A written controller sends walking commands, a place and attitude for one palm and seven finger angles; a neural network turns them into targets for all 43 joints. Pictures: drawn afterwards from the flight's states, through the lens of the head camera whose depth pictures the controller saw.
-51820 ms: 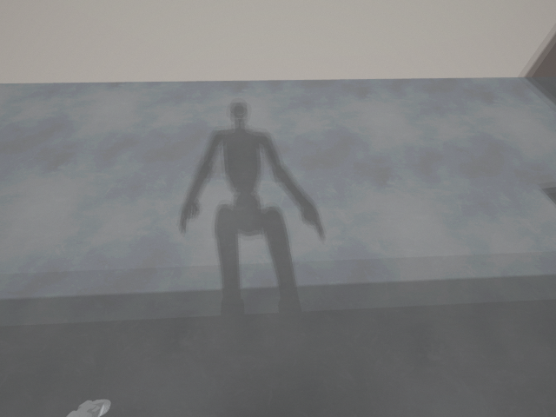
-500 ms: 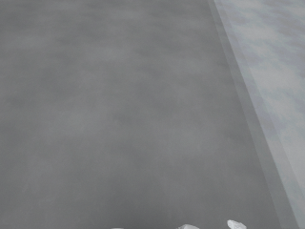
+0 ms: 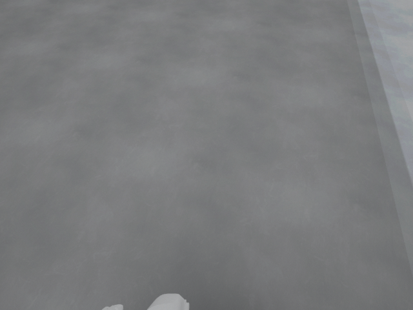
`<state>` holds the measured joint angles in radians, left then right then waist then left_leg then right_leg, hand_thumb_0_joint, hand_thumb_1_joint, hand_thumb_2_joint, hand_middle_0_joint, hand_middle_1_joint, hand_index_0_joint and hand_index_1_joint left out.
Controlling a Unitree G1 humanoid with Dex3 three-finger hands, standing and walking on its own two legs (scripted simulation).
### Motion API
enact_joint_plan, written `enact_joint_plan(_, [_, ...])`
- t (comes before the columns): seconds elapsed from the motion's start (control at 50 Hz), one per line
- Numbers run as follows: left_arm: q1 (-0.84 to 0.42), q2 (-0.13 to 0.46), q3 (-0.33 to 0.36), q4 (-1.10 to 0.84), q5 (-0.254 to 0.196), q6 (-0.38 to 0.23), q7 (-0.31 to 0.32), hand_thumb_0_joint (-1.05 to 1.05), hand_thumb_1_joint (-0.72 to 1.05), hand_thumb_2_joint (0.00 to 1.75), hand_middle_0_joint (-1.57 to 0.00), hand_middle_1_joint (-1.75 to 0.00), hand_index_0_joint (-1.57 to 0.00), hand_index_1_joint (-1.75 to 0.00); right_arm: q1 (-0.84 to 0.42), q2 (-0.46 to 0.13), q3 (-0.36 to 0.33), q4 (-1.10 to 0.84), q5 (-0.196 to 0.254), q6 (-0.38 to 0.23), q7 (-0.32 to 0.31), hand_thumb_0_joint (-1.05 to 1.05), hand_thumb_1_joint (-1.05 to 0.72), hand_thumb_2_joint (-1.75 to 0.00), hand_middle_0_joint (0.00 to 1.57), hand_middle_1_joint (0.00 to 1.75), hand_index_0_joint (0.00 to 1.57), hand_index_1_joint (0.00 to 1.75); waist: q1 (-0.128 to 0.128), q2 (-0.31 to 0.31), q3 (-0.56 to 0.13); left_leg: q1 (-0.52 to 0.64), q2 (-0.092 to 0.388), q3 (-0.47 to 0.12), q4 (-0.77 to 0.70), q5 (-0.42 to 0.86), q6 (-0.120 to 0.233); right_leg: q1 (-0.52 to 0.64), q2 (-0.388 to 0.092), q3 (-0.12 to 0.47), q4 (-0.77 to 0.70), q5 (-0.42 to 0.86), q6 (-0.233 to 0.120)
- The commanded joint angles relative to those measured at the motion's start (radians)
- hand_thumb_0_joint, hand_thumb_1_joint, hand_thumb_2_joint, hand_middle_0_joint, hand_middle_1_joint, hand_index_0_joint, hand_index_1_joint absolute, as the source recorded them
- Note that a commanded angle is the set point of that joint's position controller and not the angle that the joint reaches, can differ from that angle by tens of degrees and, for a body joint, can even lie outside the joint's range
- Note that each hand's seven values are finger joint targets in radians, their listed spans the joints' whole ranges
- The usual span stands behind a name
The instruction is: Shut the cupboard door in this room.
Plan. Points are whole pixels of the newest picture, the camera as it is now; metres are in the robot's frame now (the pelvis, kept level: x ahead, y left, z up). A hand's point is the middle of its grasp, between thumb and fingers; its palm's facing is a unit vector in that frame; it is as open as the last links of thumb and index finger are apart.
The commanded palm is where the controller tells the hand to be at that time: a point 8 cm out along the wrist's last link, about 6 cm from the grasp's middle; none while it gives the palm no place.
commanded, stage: turn or walk to find it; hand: left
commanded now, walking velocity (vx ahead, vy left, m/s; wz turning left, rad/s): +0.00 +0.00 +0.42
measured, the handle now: out of the picture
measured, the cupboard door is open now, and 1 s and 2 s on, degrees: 55 55 55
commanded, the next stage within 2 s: none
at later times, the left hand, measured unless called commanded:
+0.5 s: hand out of the picture +0.04 +0.26 -0.17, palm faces +0.24 -0.94 -0.24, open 7.4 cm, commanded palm none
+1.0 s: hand out of the picture -0.01 +0.19 -0.16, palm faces +0.46 -0.85 -0.25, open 7.3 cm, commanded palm none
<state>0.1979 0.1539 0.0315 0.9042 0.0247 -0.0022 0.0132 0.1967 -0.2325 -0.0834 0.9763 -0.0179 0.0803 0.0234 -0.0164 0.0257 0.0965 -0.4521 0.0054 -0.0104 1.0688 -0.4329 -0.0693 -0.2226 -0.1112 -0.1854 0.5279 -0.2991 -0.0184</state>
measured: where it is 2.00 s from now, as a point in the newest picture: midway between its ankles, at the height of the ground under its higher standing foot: outside the picture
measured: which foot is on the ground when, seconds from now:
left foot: up 0.00-0.18, down 0.20-0.66, up 0.68-1.00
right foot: down 0.00-0.20, up 0.22-0.64, down 0.66-1.00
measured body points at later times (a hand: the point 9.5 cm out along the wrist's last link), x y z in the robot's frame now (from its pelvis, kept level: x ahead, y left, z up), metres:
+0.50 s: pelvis +0.01 +0.04 +0.00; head +0.05 +0.06 +0.45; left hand +0.03 +0.31 -0.15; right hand +0.14 -0.18 -0.14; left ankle -0.02 +0.14 -0.74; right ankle +0.03 -0.12 -0.67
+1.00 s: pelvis +0.02 -0.01 +0.00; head +0.07 +0.00 +0.45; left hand -0.04 +0.24 -0.14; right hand +0.19 -0.21 -0.16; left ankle -0.05 +0.12 -0.70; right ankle +0.06 -0.10 -0.74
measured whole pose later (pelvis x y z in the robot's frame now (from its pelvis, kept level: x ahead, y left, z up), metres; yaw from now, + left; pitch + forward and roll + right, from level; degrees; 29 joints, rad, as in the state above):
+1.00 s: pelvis +0.02 -0.01 +0.00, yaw +26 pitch +0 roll +2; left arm 0.23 0.19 0.04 0.93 0.03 0.00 0.01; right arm 0.16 -0.23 -0.07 0.98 -0.01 0.08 0.02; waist 0.01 -0.01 0.10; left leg -0.37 0.03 0.03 0.85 -0.45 -0.07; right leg -0.21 -0.14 -0.24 0.53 -0.30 -0.01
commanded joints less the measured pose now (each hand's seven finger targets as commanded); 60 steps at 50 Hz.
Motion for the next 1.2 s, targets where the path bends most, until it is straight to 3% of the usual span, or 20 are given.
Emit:
enact_joint_plan(0.0, [0.096, 0.240, 0.071, -0.028, 0.003, -0.014, 0.016, 0.00, 0.90, 0.90, -0.20, -0.30, -0.20, -0.30, -0.083, -0.029, 0.004, -0.090, 0.006, -0.036, 0.000, 0.00, -0.90, -0.90, 0.20, 0.30, 0.20, 0.30, 0.066, -0.210, -0.104, -0.033, 0.013, 0.049, -0.162, -0.021, -0.002, 0.161, -0.238, 0.129, -0.162, 0.508, -0.099])
enact_joint_plan(0.08, [0.113, 0.262, 0.080, -0.009, 0.004, -0.008, 0.016, 0.00, 0.90, 0.90, -0.20, -0.30, -0.20, -0.30, -0.093, -0.025, 0.014, -0.098, 0.012, -0.048, -0.003, 0.00, -0.90, -0.90, 0.20, 0.30, 0.20, 0.30, 0.075, -0.232, -0.129, 0.042, 0.007, 0.089, -0.340, -0.018, 0.013, 0.185, -0.257, 0.110, -0.111, 0.568, -0.101])
enact_joint_plan(0.14, [0.075, 0.267, 0.082, -0.003, -0.005, -0.001, 0.013, 0.00, 0.90, 0.90, -0.20, -0.30, -0.20, -0.30, -0.017, -0.051, 0.012, -0.083, 0.008, -0.058, -0.005, 0.00, -0.90, -0.90, 0.20, 0.30, 0.20, 0.30, 0.022, -0.193, -0.155, 0.228, 0.013, 0.112, -0.574, 0.162, 0.031, 0.094, -0.245, 0.050, -0.010, 0.457, -0.037])
enact_joint_plan(0.16, [0.064, 0.243, 0.078, -0.011, -0.011, 0.004, 0.010, 0.00, 0.90, 0.90, -0.20, -0.30, -0.20, -0.30, 0.028, -0.092, 0.000, -0.078, 0.005, -0.066, -0.005, 0.00, -0.90, -0.90, 0.20, 0.30, 0.20, 0.30, -0.008, -0.072, -0.188, 0.372, 0.067, 0.043, -0.684, 0.304, 0.055, -0.011, -0.202, 0.009, 0.128, 0.347, 0.011])
enact_joint_plan(0.18, [0.084, 0.177, 0.067, -0.043, -0.019, 0.011, 0.002, 0.00, 0.90, 0.90, -0.20, -0.30, -0.20, -0.30, 0.073, -0.206, -0.028, -0.084, -0.005, -0.074, -0.011, 0.00, -0.90, -0.90, 0.20, 0.30, 0.20, 0.30, -0.029, 0.228, -0.217, 0.527, 0.329, -0.300, -0.707, 0.628, 0.184, -0.275, -0.056, -0.036, 0.347, -0.116, 0.092])
enact_joint_plan(0.2, [0.025, 0.151, 0.045, -0.070, -0.012, 0.018, 0.005, 0.00, 0.90, 0.90, -0.20, -0.30, -0.20, -0.30, 0.118, -0.252, -0.036, -0.071, 0.004, -0.062, -0.018, 0.00, -0.90, -0.90, 0.20, 0.30, 0.20, 0.30, -0.052, 0.252, -0.205, 0.477, 0.443, -0.351, -0.726, 0.791, 0.288, -0.330, -0.021, 0.042, 0.484, -0.398, 0.099])
enact_joint_plan(0.24, [-0.055, 0.164, 0.054, -0.050, -0.012, 0.031, 0.009, 0.00, 0.90, 0.90, -0.20, -0.30, -0.20, -0.30, 0.066, -0.199, -0.026, -0.067, -0.003, -0.063, -0.042, 0.00, -0.90, -0.90, 0.20, 0.30, 0.20, 0.30, -0.044, 0.244, -0.127, 0.362, 0.347, -0.306, -0.744, 0.622, 0.274, -0.359, -0.021, 0.154, 0.598, -0.280, 0.090])
enact_joint_plan(0.3, [0.001, 0.163, 0.056, -0.002, -0.008, 0.031, -0.008, 0.00, 0.90, 0.90, -0.20, -0.30, -0.20, -0.30, -0.005, -0.146, -0.004, -0.087, -0.002, -0.077, -0.046, 0.00, -0.90, -0.90, 0.20, 0.30, 0.20, 0.30, 0.009, 0.106, -0.111, 0.351, 0.246, -0.179, -0.747, 0.610, 0.218, -0.343, -0.009, 0.152, 0.617, -0.116, 0.101])
enact_joint_plan(0.46, [-0.057, 0.145, 0.043, -0.039, -0.014, 0.030, -0.003, 0.00, 0.90, 0.90, -0.20, -0.30, -0.20, -0.30, 0.050, -0.147, -0.015, -0.081, -0.004, -0.072, -0.040, 0.00, -0.90, -0.90, 0.20, 0.30, 0.20, 0.30, -0.016, 0.125, -0.109, 0.356, 0.235, -0.219, -0.723, 0.630, 0.239, -0.286, 0.025, 0.140, 0.390, -0.139, 0.118])
enact_joint_plan(0.58, [0.027, 0.143, 0.043, -0.034, -0.023, 0.007, 0.000, 0.00, 0.90, 0.90, -0.20, -0.30, -0.20, -0.30, -0.001, -0.150, -0.024, -0.096, -0.002, -0.063, -0.036, 0.00, -0.90, -0.90, 0.20, 0.30, 0.20, 0.30, 0.031, 0.148, -0.156, 0.249, 0.177, -0.255, -0.607, 0.646, 0.190, -0.015, 0.082, 0.101, -0.007, 0.027, 0.095])
enact_joint_plan(0.6, [0.073, 0.166, 0.048, -0.025, -0.020, -0.003, 0.004, 0.00, 0.90, 0.90, -0.20, -0.30, -0.20, -0.30, -0.005, -0.128, -0.022, -0.099, 0.004, -0.064, -0.032, 0.00, -0.90, -0.90, 0.20, 0.30, 0.20, 0.30, 0.054, 0.087, -0.172, 0.176, 0.138, -0.238, -0.543, 0.518, 0.149, 0.104, 0.046, 0.122, -0.146, 0.143, 0.088])
enact_joint_plan(0.64, [0.112, 0.306, 0.074, -0.027, 0.003, -0.016, 0.016, 0.00, 0.90, 0.90, -0.20, -0.30, -0.20, -0.30, 0.001, -0.037, -0.011, -0.141, 0.012, -0.064, -0.022, 0.00, -0.90, -0.90, 0.20, 0.30, 0.20, 0.30, 0.071, -0.306, -0.162, -0.101, -0.073, -0.027, -0.155, -0.176, 0.034, 0.221, -0.376, 0.483, -0.221, 0.417, -0.096])
enact_joint_plan(0.68, [0.038, 0.255, 0.074, -0.045, -0.007, -0.012, 0.024, 0.00, 0.90, 0.90, -0.20, -0.30, -0.20, -0.30, -0.009, -0.078, -0.026, -0.108, 0.002, -0.034, -0.024, 0.00, -0.90, -0.90, 0.20, 0.30, 0.20, 0.30, 0.044, -0.227, -0.097, -0.091, -0.010, -0.093, 0.119, -0.121, 0.037, 0.053, -0.336, 0.436, -0.241, 0.295, -0.146])
enact_joint_plan(0.74, [-0.027, 0.193, 0.057, -0.066, -0.005, -0.017, 0.020, 0.00, 0.90, 0.90, -0.20, -0.30, -0.20, -0.30, 0.025, -0.057, -0.019, -0.067, -0.002, -0.028, -0.007, 0.00, -0.90, -0.90, 0.20, 0.30, 0.20, 0.30, 0.008, -0.192, -0.065, -0.091, 0.020, -0.050, 0.163, 0.028, 0.012, 0.027, -0.225, 0.220, -0.213, 0.305, -0.085])
enact_joint_plan(0.94, [0.112, 0.250, 0.076, -0.010, 0.004, -0.011, 0.016, 0.00, 0.90, 0.90, -0.20, -0.30, -0.20, -0.30, -0.100, -0.028, 0.012, -0.092, 0.010, -0.041, -0.003, 0.00, -0.90, -0.90, 0.20, 0.30, 0.20, 0.30, 0.077, -0.225, -0.111, 0.015, 0.015, 0.070, -0.262, -0.028, 0.007, 0.161, -0.254, 0.126, -0.145, 0.535, -0.110])
enact_joint_plan(1.02, [0.082, 0.266, 0.082, 0.002, -0.001, -0.003, 0.014, 0.00, 0.90, 0.90, -0.20, -0.30, -0.20, -0.30, -0.033, -0.044, 0.014, -0.084, 0.009, -0.056, -0.006, 0.00, -0.90, -0.90, 0.20, 0.30, 0.20, 0.30, 0.030, -0.201, -0.150, 0.194, 0.008, 0.107, -0.529, 0.123, 0.026, 0.108, -0.251, 0.070, -0.041, 0.466, -0.056])
enact_joint_plan(1.04, [0.069, 0.257, 0.082, -0.003, -0.009, 0.002, 0.012, 0.00, 0.90, 0.90, -0.20, -0.30, -0.20, -0.30, 0.014, -0.072, 0.005, -0.077, 0.006, -0.063, -0.005, 0.00, -0.90, -0.90, 0.20, 0.30, 0.20, 0.30, -0.002, -0.129, -0.170, 0.324, 0.030, 0.089, -0.660, 0.247, 0.040, 0.025, -0.227, 0.029, 0.055, 0.380, -0.012])
enact_joint_plan(1.08, [0.056, 0.146, 0.047, -0.056, -0.015, 0.015, 0.002, 0.00, 0.90, 0.90, -0.20, -0.30, -0.20, -0.30, 0.094, -0.250, -0.036, -0.081, 0.001, -0.065, -0.017, 0.00, -0.90, -0.90, 0.20, 0.30, 0.20, 0.30, -0.041, 0.307, -0.200, 0.497, 0.424, -0.377, -0.746, 0.761, 0.254, -0.342, -0.018, 0.009, 0.440, -0.381, 0.104])
enact_joint_plan(1.1, [-0.007, 0.166, 0.044, -0.057, -0.008, 0.027, 0.011, 0.00, 0.90, 0.90, -0.20, -0.30, -0.20, -0.30, 0.108, -0.238, -0.033, -0.062, 0.000, -0.062, -0.027, 0.00, -0.90, -0.90, 0.20, 0.30, 0.20, 0.30, -0.064, 0.224, -0.184, 0.418, 0.419, -0.361, -0.747, 0.633, 0.298, -0.332, -0.023, 0.105, 0.536, -0.376, 0.091])
enact_joint_plan(1.18, [0.012, 0.162, 0.055, -0.001, -0.007, 0.030, -0.010, 0.00, 0.90, 0.90, -0.20, -0.30, -0.20, -0.30, -0.039, -0.153, -0.005, -0.096, -0.005, -0.071, -0.042, 0.00, -0.90, -0.90, 0.20, 0.30, 0.20, 0.30, 0.012, 0.126, -0.086, 0.288, 0.251, -0.197, -0.764, 0.470, 0.224, -0.326, -0.010, 0.144, 0.585, -0.136, 0.096])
